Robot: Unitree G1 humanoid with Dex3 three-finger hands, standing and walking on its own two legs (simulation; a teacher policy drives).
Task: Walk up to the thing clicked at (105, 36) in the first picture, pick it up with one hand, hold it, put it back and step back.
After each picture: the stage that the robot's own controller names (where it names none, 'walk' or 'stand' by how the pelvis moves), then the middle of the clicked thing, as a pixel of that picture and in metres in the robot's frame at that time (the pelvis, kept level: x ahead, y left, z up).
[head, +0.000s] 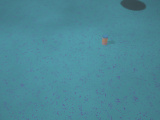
stand; (105, 39) +1.49 -0.26 -0.72
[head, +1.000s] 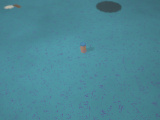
walk; (83, 47) +1.37 +0.09 -0.70
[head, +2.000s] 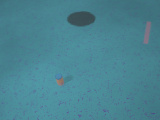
walk; (59, 79) +0.90 +0.31 -0.72
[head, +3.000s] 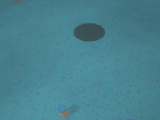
walk; (63, 111) +0.58 +0.27 -0.72
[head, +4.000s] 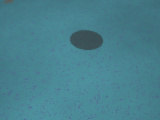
stand; out of the picture +0.44 +0.21 -0.71
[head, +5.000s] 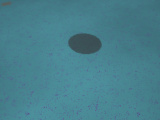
stand; out of the picture +0.39 +0.22 -0.72
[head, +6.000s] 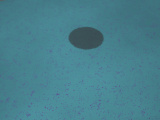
walk; out of the picture +0.31 +0.25 -0.72
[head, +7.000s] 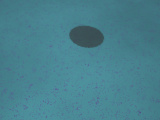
walk; out of the picture +0.35 +0.19 -0.71
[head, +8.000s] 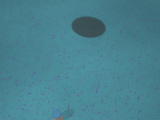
stand; (57, 116) +0.45 +0.20 -0.70
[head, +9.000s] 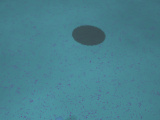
stand; out of the picture +0.44 +0.21 -0.71
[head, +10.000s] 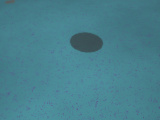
stand; out of the picture +0.43 +0.21 -0.72
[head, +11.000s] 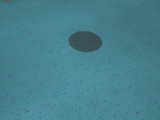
stand; out of the picture +0.39 +0.22 -0.73
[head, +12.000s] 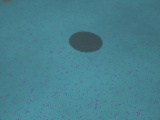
stand; out of the picture +0.39 +0.22 -0.73
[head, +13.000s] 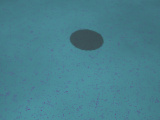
go down; out of the picture +0.39 +0.21 -0.73
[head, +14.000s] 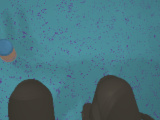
go down; (6, 51) +0.47 +0.27 -0.30
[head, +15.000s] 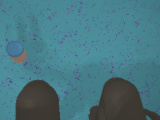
approach; (17, 52) +0.47 +0.26 -0.29
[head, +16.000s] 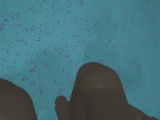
close in; out of the picture +0.45 +0.31 -0.22
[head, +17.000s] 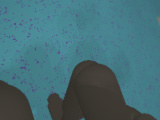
close; out of the picture +0.44 +0.32 -0.23
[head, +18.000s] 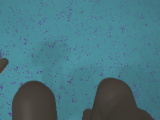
lift; out of the picture +0.38 +0.29 -0.11
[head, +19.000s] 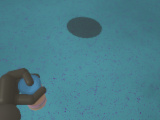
hold; (33, 93) +0.32 +0.18 +0.02
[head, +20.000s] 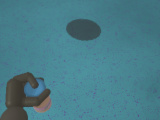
hold; (39, 96) +0.32 +0.17 -0.01
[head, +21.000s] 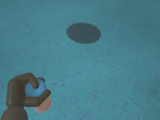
hold; (39, 96) +0.32 +0.17 -0.01
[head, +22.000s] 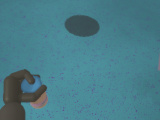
crouch; (35, 92) +0.34 +0.18 -0.03
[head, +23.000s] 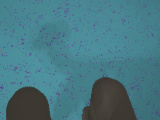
lower; out of the picture +0.47 +0.28 -0.12
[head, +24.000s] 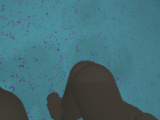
lower; out of the picture +0.43 +0.32 -0.23
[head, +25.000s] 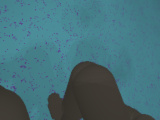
lower; out of the picture +0.43 +0.32 -0.23
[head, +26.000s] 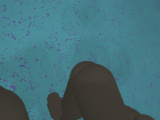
lower; out of the picture +0.43 +0.32 -0.23
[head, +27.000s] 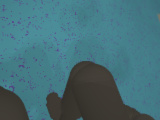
lower; out of the picture +0.43 +0.32 -0.23
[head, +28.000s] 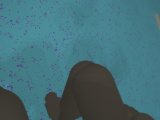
draw back; out of the picture +0.43 +0.32 -0.23
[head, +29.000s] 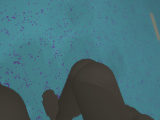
rise; out of the picture +0.42 +0.31 -0.23
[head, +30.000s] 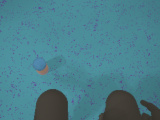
walk; (41, 66) +0.46 +0.23 -0.40
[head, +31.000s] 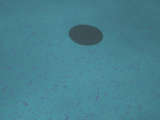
stand; out of the picture +0.39 +0.19 -0.66
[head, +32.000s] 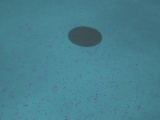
stand; out of the picture +0.40 +0.21 -0.67
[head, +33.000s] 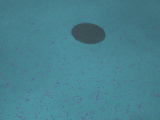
stand; out of the picture +0.40 +0.21 -0.68
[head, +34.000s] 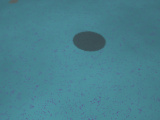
stand; out of the picture +0.41 +0.21 -0.72
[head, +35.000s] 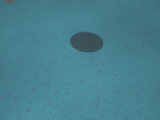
stand; out of the picture +0.38 +0.21 -0.73
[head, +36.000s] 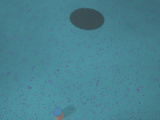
walk; (58, 113) +0.42 +0.20 -0.71
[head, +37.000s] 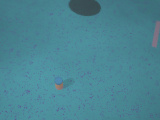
walk; (59, 83) +0.67 +0.17 -0.70
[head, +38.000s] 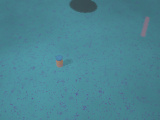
stand; (59, 61) +1.02 +0.21 -0.70
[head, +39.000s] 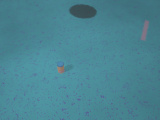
stand; (60, 67) +1.00 +0.21 -0.72
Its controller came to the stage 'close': yes
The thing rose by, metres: 0.69
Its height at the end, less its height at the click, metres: +0.00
